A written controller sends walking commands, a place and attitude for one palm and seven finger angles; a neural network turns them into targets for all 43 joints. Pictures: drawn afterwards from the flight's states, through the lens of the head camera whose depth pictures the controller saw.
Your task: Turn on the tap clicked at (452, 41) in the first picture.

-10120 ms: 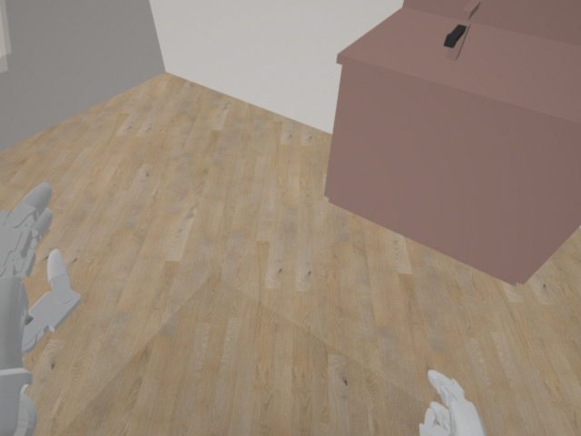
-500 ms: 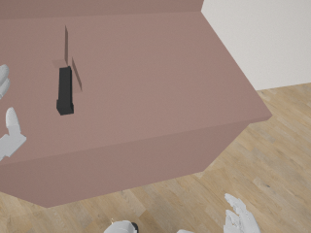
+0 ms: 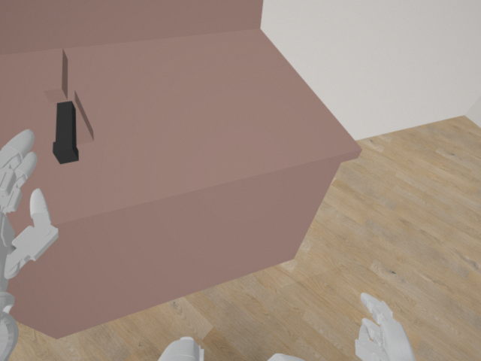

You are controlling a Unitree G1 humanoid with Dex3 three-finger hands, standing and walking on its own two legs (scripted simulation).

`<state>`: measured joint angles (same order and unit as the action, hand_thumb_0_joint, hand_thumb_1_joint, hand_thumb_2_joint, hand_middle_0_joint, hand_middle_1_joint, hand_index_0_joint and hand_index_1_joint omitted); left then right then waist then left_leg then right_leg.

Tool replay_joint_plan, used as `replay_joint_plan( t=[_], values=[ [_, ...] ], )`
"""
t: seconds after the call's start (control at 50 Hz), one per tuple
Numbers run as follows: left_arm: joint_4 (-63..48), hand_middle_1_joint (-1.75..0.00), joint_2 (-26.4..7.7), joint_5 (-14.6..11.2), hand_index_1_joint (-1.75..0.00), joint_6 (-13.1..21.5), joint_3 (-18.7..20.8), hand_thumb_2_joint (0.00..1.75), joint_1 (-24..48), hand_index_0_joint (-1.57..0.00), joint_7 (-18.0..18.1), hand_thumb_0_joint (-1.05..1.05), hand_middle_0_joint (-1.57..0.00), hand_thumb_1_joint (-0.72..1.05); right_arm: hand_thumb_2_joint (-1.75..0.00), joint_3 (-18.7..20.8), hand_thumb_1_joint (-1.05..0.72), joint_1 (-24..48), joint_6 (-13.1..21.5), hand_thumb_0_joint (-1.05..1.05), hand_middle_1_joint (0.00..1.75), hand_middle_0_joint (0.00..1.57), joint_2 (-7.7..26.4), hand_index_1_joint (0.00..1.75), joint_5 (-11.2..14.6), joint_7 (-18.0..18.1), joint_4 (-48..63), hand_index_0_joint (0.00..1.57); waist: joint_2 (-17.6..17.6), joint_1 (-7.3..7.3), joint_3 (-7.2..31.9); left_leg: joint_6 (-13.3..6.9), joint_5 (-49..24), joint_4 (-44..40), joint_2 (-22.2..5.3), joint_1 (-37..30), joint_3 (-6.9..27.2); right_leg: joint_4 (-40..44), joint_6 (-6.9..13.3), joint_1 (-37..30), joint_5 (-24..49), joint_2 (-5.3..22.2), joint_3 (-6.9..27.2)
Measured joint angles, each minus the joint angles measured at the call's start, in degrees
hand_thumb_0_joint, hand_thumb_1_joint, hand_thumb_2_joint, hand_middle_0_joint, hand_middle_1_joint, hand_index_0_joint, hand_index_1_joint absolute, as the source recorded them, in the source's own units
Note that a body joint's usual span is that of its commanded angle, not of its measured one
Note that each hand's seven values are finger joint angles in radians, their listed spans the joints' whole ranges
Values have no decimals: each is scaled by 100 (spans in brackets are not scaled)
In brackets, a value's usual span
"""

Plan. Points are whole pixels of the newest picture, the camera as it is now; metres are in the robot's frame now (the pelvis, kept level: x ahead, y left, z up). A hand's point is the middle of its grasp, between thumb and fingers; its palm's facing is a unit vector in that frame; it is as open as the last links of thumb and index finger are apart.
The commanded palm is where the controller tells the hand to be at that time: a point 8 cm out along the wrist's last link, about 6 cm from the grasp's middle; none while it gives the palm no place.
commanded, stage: shuffle to correct the standing spot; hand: left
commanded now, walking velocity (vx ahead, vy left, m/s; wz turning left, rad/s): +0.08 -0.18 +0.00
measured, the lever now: (66, 151) +0.39 +0.32 +0.11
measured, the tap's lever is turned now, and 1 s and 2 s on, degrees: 0 0 0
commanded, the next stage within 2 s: come to a stop and stand still in 0.88 s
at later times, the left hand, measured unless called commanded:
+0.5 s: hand (62, 256) +0.19 +0.21 +0.17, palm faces +0.34 -0.88 -0.34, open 7.4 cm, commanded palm +0.13 +0.25 +0.19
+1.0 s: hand (133, 254) +0.19 +0.14 +0.19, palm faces +0.38 -0.82 -0.43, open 7.4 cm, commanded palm +0.13 +0.18 +0.19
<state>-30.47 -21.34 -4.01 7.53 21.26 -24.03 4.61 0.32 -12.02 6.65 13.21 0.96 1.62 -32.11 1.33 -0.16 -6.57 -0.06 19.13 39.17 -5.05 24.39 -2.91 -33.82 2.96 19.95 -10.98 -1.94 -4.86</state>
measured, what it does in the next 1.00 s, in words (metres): steps to the right: left foot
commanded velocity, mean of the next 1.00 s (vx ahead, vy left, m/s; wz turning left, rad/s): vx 0.13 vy -0.12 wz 0.03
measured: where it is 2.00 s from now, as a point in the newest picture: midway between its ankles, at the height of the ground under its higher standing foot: outside the picture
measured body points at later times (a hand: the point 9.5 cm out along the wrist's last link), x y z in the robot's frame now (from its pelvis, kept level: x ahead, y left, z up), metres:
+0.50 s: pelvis -0.04 -0.02 -0.01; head -0.03 +0.00 +0.44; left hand +0.17 +0.26 +0.19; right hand +0.12 -0.23 -0.08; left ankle +0.02 +0.11 -0.72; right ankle +0.02 -0.11 -0.66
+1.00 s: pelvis -0.02 -0.10 +0.00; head +0.00 -0.11 +0.45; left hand +0.17 +0.18 +0.21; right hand +0.15 -0.32 -0.09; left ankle -0.03 +0.05 -0.67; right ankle +0.04 -0.15 -0.72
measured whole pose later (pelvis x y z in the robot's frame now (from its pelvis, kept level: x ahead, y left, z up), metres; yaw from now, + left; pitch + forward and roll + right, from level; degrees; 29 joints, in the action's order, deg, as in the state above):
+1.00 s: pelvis -0.02 -0.10 +0.00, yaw +1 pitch -4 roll +1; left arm -31.7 -22.8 -3.6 6.5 20.7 -23.8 6.0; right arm -1.3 -11.4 7.0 11.3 0.4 1.3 -34.6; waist 0.3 -0.9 -6.2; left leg 0.4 24.9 60.3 -3.4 23.8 -0.8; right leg -36.5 6.9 18.3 -14.7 -1.9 -7.1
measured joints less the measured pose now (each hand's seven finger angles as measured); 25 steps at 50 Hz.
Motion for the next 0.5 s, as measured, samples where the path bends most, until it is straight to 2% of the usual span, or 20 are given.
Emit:
replay_joint_plan(
  t=[0.12,0.24,0.28,0.32,0.34,0.38,0.4,0.44,0.46,0.5],
  values=[
    [-105,-30,-41,-13,-31,-112,-20,90,29,-21,-2,1,-21,89,-90,-37,-91,-77,1,1,30,20,-25,30,-1,-4,-51,20,53,85,-16,-29,149,337,-14,48,52,-408,46,95,-151,-30,7],
    [-133,-30,-150,17,-31,-193,37,90,128,-21,-62,1,-21,89,-90,-111,-91,-192,-48,1,30,20,-148,30,6,-82,-18,20,-129,55,-17,-6,511,745,-104,187,189,-649,98,144,-334,-110,-115],
    [-177,-30,-184,-8,-31,-201,65,90,163,-22,-70,1,-21,89,-90,-161,-91,-172,-48,1,30,20,-181,30,11,-114,-90,20,-100,16,-6,1,930,1325,18,356,265,-773,190,220,-213,-78,-128],
    [-181,-30,-146,-46,-31,-247,41,90,196,-22,-34,1,-21,89,-90,-230,-91,-81,-79,1,30,20,-240,30,3,-135,-324,20,23,-18,65,-17,997,2158,181,391,219,-875,216,285,-262,-42,-79],
    [-178,-30,-111,-63,-31,-293,14,90,219,-22,-8,1,-21,89,-90,-270,-91,-48,-112,1,30,20,-282,30,-12,-138,-419,20,100,-25,132,-51,1010,2176,225,264,169,-872,211,326,-264,-30,-56],
    [-191,-30,-37,-81,-31,-357,-38,90,255,-21,44,1,-21,89,-90,-357,-91,-54,-116,1,30,20,-305,30,-35,-126,-431,20,162,-23,292,-147,1032,1098,253,-290,130,-1004,187,538,-460,-15,-85],
    [-188,-30,-13,-88,-31,-369,-42,90,312,-21,71,1,-21,89,-90,-363,-91,-37,-82,1,30,20,-308,30,-58,-105,-369,20,146,-26,260,-151,580,775,232,-349,134,-1318,87,699,-896,-43,-60],
    [-124,-30,-43,-24,-31,-342,23,90,395,-21,72,1,-21,89,-90,-331,-91,51,-18,1,30,20,-426,30,-100,-116,-313,20,261,-120,56,-64,137,697,233,-425,-36,-2472,-98,1019,-1170,-112,261],
    [-92,-30,-66,8,-31,-328,47,90,400,-21,41,1,-21,89,-90,-318,-91,60,3,1,30,20,-485,30,-113,-160,-293,20,286,-120,12,-35,32,576,235,-485,-68,-2958,-161,1123,-1144,-122,348],
    [-98,-30,-75,56,-30,-312,26,90,370,-21,-1,1,-21,89,-90,-329,-91,16,25,1,30,20,-543,30,-108,-245,-240,20,230,-97,0,2,-170,209,192,-608,-22,-3115,-228,1079,-1082,-63,326]
  ],
)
